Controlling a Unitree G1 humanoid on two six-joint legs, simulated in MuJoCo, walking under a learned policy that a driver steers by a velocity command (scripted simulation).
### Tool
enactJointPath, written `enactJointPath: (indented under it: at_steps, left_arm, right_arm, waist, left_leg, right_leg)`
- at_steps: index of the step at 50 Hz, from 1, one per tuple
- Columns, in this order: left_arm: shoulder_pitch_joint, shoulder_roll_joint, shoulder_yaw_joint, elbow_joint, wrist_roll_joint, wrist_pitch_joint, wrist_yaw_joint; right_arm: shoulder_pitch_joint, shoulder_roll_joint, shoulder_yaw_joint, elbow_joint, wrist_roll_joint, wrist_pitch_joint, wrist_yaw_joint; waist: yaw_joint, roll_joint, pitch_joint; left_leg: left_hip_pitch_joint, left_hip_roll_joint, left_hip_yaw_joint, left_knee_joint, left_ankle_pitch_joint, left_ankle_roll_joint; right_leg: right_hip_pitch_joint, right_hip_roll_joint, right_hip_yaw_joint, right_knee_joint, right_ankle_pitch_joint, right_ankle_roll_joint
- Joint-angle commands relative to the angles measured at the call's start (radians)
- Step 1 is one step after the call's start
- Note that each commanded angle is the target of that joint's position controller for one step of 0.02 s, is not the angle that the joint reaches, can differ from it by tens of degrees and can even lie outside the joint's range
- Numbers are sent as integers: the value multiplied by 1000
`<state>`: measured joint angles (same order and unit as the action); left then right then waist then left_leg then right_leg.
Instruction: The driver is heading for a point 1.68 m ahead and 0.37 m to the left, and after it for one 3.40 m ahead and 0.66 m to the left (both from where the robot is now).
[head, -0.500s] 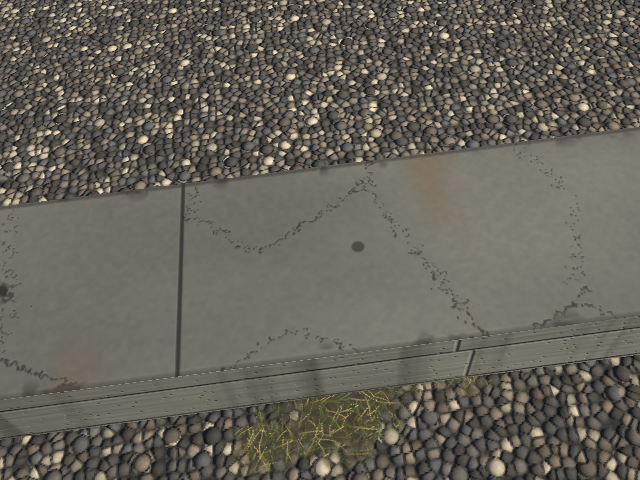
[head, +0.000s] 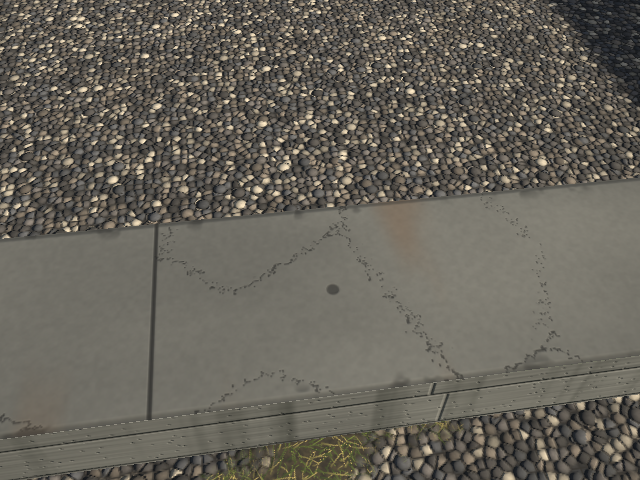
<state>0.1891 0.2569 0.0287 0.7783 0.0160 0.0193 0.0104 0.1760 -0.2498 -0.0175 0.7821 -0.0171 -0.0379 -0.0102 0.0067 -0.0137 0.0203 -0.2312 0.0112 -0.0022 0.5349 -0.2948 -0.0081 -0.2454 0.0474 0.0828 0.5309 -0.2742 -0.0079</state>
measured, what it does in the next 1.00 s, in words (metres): stands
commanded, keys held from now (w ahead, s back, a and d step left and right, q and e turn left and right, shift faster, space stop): no key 0.92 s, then w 0.08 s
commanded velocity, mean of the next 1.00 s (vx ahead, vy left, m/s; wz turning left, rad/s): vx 0.01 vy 0.00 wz -0.01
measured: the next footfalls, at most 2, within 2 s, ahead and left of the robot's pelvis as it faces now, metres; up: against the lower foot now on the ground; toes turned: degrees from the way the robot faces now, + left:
right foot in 1.22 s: +0.09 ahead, -0.11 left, +0.00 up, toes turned -1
left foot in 1.66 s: +0.38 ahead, +0.11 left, +0.00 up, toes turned +10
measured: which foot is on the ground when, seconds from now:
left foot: down 0.00-1.00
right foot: down 0.00-0.98, up 1.00-1.00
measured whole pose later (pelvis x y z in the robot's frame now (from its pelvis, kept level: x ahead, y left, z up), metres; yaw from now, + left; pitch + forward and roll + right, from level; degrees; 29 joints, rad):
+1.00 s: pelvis +0.01 +0.03 +0.01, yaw +0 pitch -1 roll +0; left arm 0.19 0.24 0.02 1.10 0.02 0.02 0.03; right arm 0.23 -0.25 0.01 0.99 -0.02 -0.01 -0.02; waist 0.00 -0.01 0.02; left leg -0.17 -0.04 0.01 0.46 -0.27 0.05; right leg -0.19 0.00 0.10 0.48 -0.29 0.02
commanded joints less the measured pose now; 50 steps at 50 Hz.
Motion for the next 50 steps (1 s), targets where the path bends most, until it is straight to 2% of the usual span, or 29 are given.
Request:
enactJointPath:
  at_steps: [1,7,22,34,46,47,48,49,50]
  left_arm:
    - [-32,103,30,-51,-3,-16,5]
    - [-15,106,33,-7,-5,-13,14]
    - [-21,111,35,123,-9,-5,31]
    - [-24,108,28,220,-10,-8,35]
    - [-10,104,18,277,-10,-13,39]
    - [7,92,15,287,-10,-12,40]
    - [36,40,-7,312,7,-3,23]
    - [32,43,-6,309,10,-2,16]
    - [11,59,-4,296,17,-3,9]
  right_arm:
    - [-12,-128,-26,-55,2,-11,-7]
    - [-12,-121,-17,-36,4,-10,-3]
    - [6,-122,-4,61,7,-12,-2]
    - [30,-129,4,125,9,-9,-6]
    - [53,-128,9,162,11,-5,-6]
    - [67,-125,9,171,10,-3,-8]
    - [86,-110,12,186,-5,17,-11]
    - [97,-149,-3,189,-2,33,-11]
    - [120,-179,-15,195,-2,44,-10]
  waist:
    - [-11,28,-47]
    - [-7,4,-41]
    - [-3,19,-16]
    - [-5,20,-4]
    - [-7,19,1]
    - [-7,28,-22]
    - [-7,32,-16]
    - [-16,70,20]
    - [-30,119,47]
  left_leg:
    - [19,63,-63,-88,153,32]
    - [14,51,-55,-91,162,37]
    - [12,37,-50,-139,150,41]
    - [16,35,-57,-169,129,51]
    - [21,32,-63,-183,131,60]
    - [30,28,-64,-199,24,63]
    - [38,81,-142,-250,-107,86]
    - [38,88,-180,-276,-278,111]
    - [41,132,-252,-323,-429,146]
  right_leg:
    - [9,-60,59,-66,164,-20]
    - [39,-65,62,-67,198,-9]
    - [84,-67,52,-96,210,5]
    - [81,-64,35,-118,190,17]
    - [71,-66,23,-130,182,24]
    - [77,-52,4,-123,109,24]
    - [63,-67,22,-130,36,13]
    - [13,-27,-21,-67,-87,2]
    - [-60,-3,-55,5,-164,-8]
